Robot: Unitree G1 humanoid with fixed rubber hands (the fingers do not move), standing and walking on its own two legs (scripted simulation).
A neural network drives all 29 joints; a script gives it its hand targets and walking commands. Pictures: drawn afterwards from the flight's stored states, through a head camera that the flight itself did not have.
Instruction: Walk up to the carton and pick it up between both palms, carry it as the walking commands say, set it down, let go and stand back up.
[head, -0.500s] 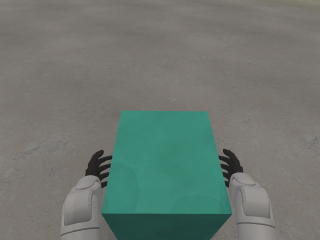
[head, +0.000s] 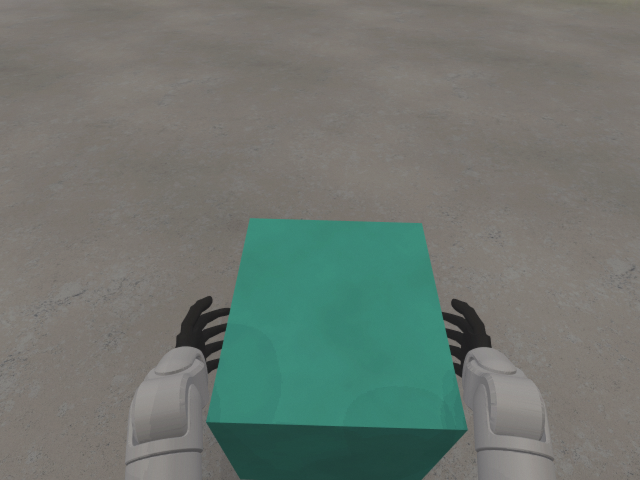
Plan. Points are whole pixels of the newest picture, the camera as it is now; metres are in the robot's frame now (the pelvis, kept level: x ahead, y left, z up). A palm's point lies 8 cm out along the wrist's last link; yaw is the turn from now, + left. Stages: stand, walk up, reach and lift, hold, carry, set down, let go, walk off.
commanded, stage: carry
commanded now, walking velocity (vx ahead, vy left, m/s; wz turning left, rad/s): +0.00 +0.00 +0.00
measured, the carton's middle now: (332, 349) +0.32 -0.01 -0.02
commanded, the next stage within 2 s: hold in 0.36 s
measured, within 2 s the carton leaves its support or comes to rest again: neither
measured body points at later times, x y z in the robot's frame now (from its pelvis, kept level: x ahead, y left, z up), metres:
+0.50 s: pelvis +0.00 +0.00 +0.01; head -0.03 -0.01 +0.46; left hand +0.28 +0.16 +0.03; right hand +0.27 -0.19 +0.02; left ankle +0.06 +0.09 -0.73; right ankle -0.01 -0.10 -0.73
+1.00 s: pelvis -0.01 +0.01 +0.01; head -0.06 +0.02 +0.46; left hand +0.30 +0.15 +0.05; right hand +0.27 -0.20 +0.04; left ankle +0.06 +0.10 -0.73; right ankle -0.01 -0.10 -0.73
